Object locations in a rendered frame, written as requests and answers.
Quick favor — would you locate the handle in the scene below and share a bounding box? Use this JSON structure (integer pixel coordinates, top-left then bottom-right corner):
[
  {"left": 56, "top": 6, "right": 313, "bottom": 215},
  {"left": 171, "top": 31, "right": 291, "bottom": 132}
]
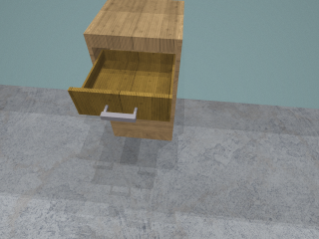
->
[{"left": 100, "top": 105, "right": 138, "bottom": 122}]

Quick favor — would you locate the drawer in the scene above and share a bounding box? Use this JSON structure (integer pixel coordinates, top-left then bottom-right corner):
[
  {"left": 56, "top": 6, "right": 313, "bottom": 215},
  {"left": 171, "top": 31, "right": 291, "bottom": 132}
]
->
[{"left": 68, "top": 49, "right": 176, "bottom": 122}]

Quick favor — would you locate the cabinet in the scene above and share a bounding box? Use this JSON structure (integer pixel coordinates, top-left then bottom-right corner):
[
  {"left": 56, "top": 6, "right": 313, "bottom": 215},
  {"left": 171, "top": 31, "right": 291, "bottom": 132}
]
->
[{"left": 83, "top": 0, "right": 184, "bottom": 141}]

